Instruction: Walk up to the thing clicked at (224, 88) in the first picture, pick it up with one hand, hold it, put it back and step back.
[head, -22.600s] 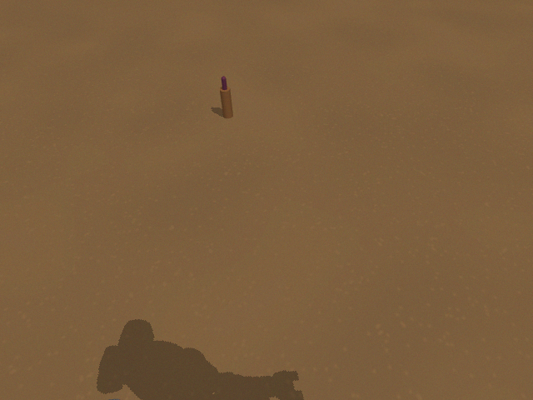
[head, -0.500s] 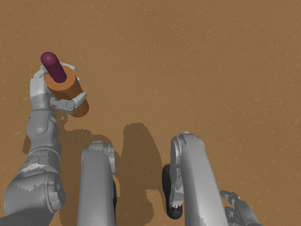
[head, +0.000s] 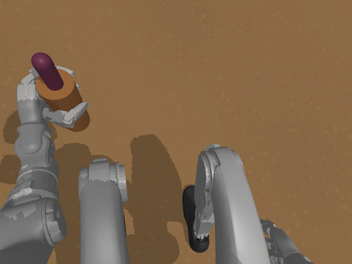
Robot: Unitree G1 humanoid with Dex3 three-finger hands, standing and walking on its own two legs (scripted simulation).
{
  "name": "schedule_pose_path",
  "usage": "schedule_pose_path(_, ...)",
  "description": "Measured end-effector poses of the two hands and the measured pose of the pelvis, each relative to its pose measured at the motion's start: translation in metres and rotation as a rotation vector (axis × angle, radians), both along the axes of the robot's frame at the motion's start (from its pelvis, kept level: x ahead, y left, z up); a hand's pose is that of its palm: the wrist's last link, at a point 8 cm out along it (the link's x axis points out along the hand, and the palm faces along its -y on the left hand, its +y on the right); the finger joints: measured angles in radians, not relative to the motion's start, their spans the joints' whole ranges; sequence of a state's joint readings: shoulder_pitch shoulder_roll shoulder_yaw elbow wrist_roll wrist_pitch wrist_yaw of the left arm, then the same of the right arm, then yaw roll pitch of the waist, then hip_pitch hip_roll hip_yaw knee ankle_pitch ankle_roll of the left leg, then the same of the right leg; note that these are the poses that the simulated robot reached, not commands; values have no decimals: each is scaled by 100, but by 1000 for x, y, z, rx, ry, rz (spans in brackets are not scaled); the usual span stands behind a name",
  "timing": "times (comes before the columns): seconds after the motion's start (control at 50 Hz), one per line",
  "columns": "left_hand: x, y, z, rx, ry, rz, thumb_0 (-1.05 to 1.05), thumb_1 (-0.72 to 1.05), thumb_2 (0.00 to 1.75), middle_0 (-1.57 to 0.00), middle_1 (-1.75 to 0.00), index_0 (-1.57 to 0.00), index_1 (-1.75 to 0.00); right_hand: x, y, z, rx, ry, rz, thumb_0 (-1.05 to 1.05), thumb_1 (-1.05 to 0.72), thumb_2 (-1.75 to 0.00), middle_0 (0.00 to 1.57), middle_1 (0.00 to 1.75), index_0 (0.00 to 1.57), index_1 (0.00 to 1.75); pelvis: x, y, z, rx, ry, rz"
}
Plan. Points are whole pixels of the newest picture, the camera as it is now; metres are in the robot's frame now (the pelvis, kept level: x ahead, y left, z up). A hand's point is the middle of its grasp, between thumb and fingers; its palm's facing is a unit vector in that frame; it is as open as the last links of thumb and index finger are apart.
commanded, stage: crouch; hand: left
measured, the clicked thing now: (63, 97) +0.46 +0.21 -0.06
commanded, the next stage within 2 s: lower in 0.06 s
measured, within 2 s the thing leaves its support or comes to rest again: neither
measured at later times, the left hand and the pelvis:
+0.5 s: hand (73, 108) +0.46 +0.21 -0.13, palm faces +0.09 -1.00 +0.00, open 9.2 cm; pelvis +0.00 +0.00 -0.03, yaw -3 degrees
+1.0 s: hand (78, 111) +0.47 +0.21 -0.17, palm faces +0.11 -0.99 +0.00, open 9.1 cm; pelvis -0.01 +0.01 -0.04, yaw -5 degrees
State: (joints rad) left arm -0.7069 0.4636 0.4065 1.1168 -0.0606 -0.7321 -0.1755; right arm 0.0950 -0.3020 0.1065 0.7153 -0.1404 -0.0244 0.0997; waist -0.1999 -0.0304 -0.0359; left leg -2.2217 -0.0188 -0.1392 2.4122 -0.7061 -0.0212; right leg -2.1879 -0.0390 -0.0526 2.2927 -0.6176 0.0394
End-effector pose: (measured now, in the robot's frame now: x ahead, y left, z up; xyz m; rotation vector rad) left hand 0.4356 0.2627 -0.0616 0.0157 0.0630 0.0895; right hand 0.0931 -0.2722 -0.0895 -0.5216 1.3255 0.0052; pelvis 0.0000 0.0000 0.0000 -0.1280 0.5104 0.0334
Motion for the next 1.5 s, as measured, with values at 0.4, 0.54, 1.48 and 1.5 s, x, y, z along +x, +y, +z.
schedule_pose_path(0.4, 3, -2, -46, -4, 18, 3, 0, -31, 114, -76, -104, -78, -104, -11, -2, -12, -23, 68, 56, 0, -91, -91, 20, 30, 20, 30, -3, 1, -21, -29, -52, -22)
schedule_pose_path(0.54, 2, -2, -71, -17, 20, 3, 0, -31, 114, -77, -103, -79, -104, -17, 0, -9, -58, 114, 92, 0, -91, -91, 20, 30, 20, 30, -3, 4, -28, -49, -77, -29)
schedule_pose_path(1.48, 11, -5, -122, -19, 5, 34, 0, -31, 114, -77, -102, -79, -103, -16, 16, 9, -151, 187, 275, 0, -90, -90, 20, 30, 20, 30, -11, 17, -39, -144, -179, -58)
schedule_pose_path(1.5, 11, -5, -123, -18, 5, 35, 0, -31, 114, -77, -102, -79, -103, -16, 16, 10, -151, 188, 277, 0, -90, -90, 20, 30, 20, 30, -11, 17, -39, -145, -180, -59)
